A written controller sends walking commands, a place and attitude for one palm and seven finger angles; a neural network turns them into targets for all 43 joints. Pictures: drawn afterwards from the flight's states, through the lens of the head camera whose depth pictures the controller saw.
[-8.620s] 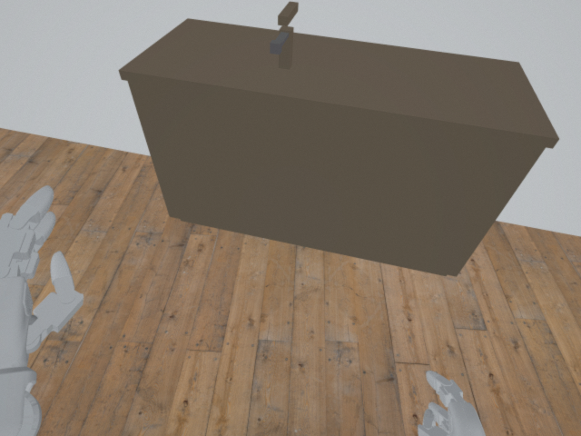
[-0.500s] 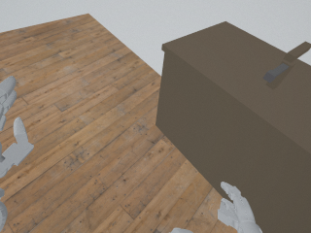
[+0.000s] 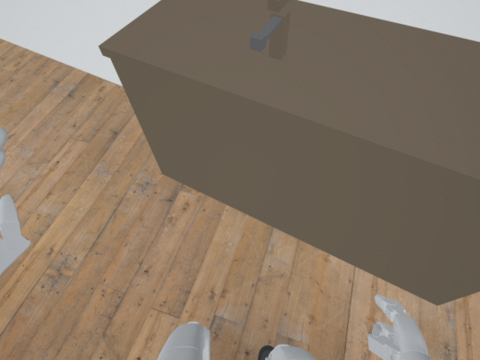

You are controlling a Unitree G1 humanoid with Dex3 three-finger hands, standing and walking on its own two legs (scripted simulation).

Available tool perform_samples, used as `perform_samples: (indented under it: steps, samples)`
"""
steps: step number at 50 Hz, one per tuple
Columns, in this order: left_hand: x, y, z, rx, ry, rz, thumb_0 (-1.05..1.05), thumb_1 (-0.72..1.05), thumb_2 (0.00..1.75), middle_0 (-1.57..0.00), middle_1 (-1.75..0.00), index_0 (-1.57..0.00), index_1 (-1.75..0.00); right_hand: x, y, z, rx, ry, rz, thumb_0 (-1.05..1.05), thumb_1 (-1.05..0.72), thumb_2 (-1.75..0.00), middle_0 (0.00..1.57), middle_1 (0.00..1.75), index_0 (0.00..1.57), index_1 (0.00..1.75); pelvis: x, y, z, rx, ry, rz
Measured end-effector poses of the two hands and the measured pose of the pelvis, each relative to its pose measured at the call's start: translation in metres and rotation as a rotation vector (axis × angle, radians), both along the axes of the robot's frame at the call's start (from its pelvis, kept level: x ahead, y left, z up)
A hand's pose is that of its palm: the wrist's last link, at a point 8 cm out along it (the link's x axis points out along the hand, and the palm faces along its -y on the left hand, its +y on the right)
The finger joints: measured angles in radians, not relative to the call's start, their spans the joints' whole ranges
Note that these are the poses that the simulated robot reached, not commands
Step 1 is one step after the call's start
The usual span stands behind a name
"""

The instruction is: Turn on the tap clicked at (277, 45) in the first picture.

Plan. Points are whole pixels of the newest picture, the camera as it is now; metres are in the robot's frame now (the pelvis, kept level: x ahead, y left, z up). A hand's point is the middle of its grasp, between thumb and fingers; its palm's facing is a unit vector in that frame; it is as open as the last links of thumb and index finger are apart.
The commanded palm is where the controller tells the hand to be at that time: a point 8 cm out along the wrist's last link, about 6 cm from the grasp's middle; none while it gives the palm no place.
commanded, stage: turn to face it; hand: left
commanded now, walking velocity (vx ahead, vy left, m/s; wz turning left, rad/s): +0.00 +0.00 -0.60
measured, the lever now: (257, 41) +0.72 -0.02 +0.10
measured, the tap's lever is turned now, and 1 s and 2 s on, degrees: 0 0 0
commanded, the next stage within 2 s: take the last steps up to it in 1.28 s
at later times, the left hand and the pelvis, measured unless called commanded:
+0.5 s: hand (75, 260) +0.21 +0.17 +0.18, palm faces +0.19 -0.88 -0.43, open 7.4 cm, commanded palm +0.16 +0.21 +0.18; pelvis -0.07 -0.01 +0.00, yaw -18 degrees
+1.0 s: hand (159, 289) +0.18 +0.08 +0.17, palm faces -0.09 -0.89 -0.44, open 7.4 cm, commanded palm +0.16 +0.13 +0.18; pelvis -0.14 -0.01 +0.00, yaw -35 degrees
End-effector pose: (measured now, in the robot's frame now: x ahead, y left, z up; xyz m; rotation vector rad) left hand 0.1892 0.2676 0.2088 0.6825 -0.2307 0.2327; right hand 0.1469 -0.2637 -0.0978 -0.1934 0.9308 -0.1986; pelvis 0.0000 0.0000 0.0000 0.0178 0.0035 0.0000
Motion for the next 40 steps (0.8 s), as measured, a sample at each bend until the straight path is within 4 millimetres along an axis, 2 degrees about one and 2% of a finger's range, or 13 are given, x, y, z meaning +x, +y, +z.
perform_samples:
  steps: [3,7,14,19,23,26,29,31,36,40]
  samples:
    - [-0.005,0.002,0.001,-0.018,-0.021,0.016,0.02,0.89,0.9,-0.22,-0.31,-0.21,-0.3,-0.009,-0.009,0.008,-0.011,-0.029,-0.031,0.02,-0.91,-0.9,0.2,0.3,0.2,0.3,-0.005,-0.002,0.002,0.005,0.002,-0.034]
    - [-0.012,0.002,-0.009,-0.112,-0.043,0.023,0.02,0.89,0.9,-0.21,-0.31,-0.21,-0.3,-0.018,-0.007,0.019,-0.018,-0.07,-0.034,0.02,-0.91,-0.9,0.2,0.3,0.2,0.3,-0.014,0.0,0.003,0.011,0.004,-0.077]
    - [-0.023,-0.003,-0.026,-0.228,-0.102,-0.067,0.02,0.89,0.9,-0.21,-0.31,-0.21,-0.3,-0.037,0.018,0.033,-0.034,-0.138,-0.006,0.02,-0.9,-0.9,0.2,0.3,0.2,0.3,-0.04,0.01,-0.003,0.012,-0.006,-0.142]
    - [-0.022,-0.009,-0.016,-0.187,-0.132,-0.107,0.02,0.89,0.9,-0.21,-0.31,-0.21,-0.3,-0.062,0.04,0.033,0.046,-0.189,-0.041,0.01,-0.9,-0.9,0.2,0.3,0.2,0.3,-0.056,0.009,0.0,-0.011,-0.035,-0.211]
    - [-0.017,-0.032,-0.01,-0.19,-0.128,-0.15,0.02,0.89,0.9,-0.21,-0.3,-0.2,-0.3,-0.089,0.045,0.021,0.123,-0.191,-0.076,0.01,-0.9,-0.9,0.2,0.3,0.21,0.3,-0.066,0.002,0.001,-0.036,-0.033,-0.283]
    - [-0.009,-0.06,-0.016,-0.158,-0.107,-0.206,0.02,0.89,0.9,-0.21,-0.3,-0.2,-0.3,-0.113,0.035,0.006,0.152,-0.181,-0.113,0.01,-0.9,-0.9,0.21,0.3,0.21,0.3,-0.077,-0.01,-0.007,-0.033,-0.03,-0.321]
    - [-0.003,-0.093,-0.026,-0.143,-0.078,-0.274,0.02,0.9,0.9,-0.21,-0.3,-0.2,-0.3,-0.144,0.012,-0.012,0.143,-0.141,-0.165,0.01,-0.9,-0.9,0.21,0.3,0.21,0.3,-0.091,-0.021,-0.015,-0.048,-0.036,-0.343]
    - [-0.001,-0.11,-0.031,-0.151,-0.042,-0.325,0.02,0.89,0.9,-0.21,-0.3,-0.2,-0.3,-0.167,-0.005,-0.016,0.117,-0.091,-0.222,0.01,-0.9,-0.9,0.21,0.3,0.21,0.3,-0.1,-0.022,-0.013,-0.037,-0.03,-0.367]
    - [-0.008,-0.136,-0.028,-0.118,0.021,-0.456,0.02,0.89,0.9,-0.21,-0.31,-0.21,-0.3,-0.223,-0.042,-0.002,0.023,-0.019,-0.371,0.02,-0.9,-0.9,0.2,0.3,0.2,0.3,-0.113,-0.022,-0.006,-0.017,-0.008,-0.441]
    - [-0.017,-0.138,-0.012,-0.07,-0.039,-0.537,0.02,0.89,0.9,-0.22,-0.31,-0.21,-0.3,-0.255,-0.057,0.012,-0.055,-0.001,-0.437,0.02,-0.9,-0.9,0.2,0.3,0.2,0.3,-0.12,-0.018,-0.006,-0.017,0.009,-0.482]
